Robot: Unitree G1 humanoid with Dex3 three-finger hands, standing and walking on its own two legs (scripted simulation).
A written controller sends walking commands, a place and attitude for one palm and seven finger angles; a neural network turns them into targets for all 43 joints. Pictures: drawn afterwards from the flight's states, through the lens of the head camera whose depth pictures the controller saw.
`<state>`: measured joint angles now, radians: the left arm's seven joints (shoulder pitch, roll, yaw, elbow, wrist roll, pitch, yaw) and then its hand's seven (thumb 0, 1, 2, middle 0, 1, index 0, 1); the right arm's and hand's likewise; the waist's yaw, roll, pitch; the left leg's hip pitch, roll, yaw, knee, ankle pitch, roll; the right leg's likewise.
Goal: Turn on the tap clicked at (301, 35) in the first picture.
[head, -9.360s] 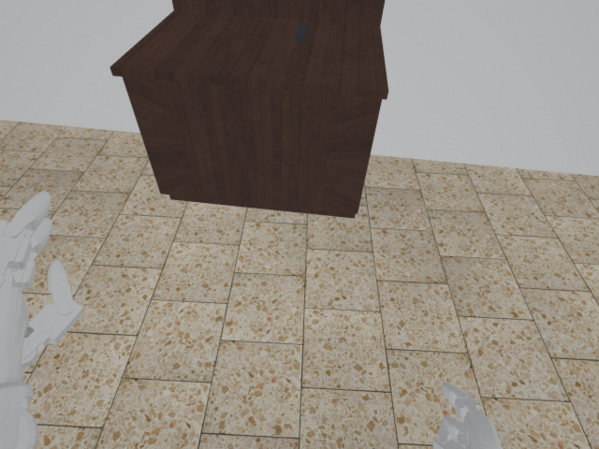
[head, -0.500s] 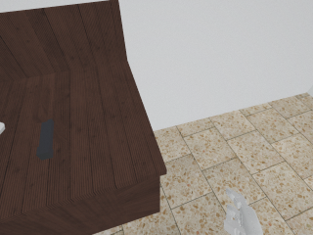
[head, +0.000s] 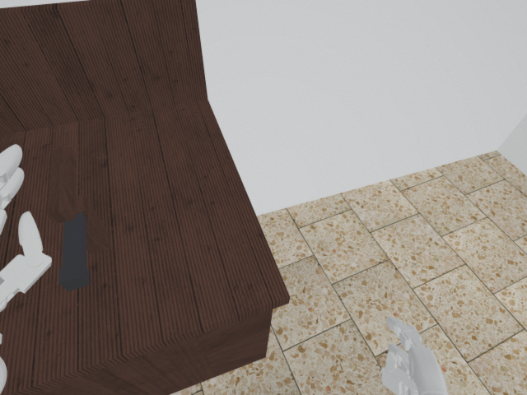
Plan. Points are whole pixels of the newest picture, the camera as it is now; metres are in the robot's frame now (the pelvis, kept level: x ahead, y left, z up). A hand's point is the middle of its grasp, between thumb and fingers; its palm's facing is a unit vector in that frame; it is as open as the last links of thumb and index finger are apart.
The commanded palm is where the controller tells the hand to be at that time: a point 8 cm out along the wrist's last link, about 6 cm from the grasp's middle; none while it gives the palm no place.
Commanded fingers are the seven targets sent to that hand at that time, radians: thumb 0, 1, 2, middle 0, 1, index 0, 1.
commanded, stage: come to a stop and stand still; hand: left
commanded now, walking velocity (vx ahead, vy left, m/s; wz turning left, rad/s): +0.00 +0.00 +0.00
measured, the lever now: (74, 276) +0.26 +0.29 +0.04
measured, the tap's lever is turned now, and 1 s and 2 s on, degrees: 0 0 0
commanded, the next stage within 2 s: look again from close up in 0.44 s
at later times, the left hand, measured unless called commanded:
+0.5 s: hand (38, 257) +0.23 +0.27 +0.15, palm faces +0.36 -0.84 -0.41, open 7.4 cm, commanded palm +0.17 +0.30 +0.17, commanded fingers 0.00 0.90 0.90 -0.20 -0.30 -0.20 -0.30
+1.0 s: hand (42, 286) +0.20 +0.25 +0.15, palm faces +0.36 -0.85 -0.37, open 7.4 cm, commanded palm +0.15 +0.29 +0.17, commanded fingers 0.00 0.90 0.90 -0.20 -0.30 -0.20 -0.30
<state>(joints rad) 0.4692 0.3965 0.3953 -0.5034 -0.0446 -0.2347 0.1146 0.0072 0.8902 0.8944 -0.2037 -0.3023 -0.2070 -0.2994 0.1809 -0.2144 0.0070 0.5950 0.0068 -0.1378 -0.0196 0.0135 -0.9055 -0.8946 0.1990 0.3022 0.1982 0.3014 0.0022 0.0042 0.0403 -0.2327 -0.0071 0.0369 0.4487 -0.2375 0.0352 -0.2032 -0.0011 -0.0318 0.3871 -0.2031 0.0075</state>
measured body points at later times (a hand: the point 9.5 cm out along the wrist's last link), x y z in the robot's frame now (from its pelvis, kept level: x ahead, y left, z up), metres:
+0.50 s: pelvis +0.02 +0.02 +0.00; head +0.05 +0.04 +0.45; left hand +0.21 +0.31 +0.17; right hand +0.21 -0.20 -0.07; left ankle +0.00 +0.09 -0.74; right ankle +0.00 -0.13 -0.74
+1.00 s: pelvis -0.01 +0.01 +0.00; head +0.01 +0.02 +0.45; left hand +0.18 +0.30 +0.17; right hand +0.16 -0.22 -0.08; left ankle +0.00 +0.09 -0.74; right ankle +0.00 -0.13 -0.74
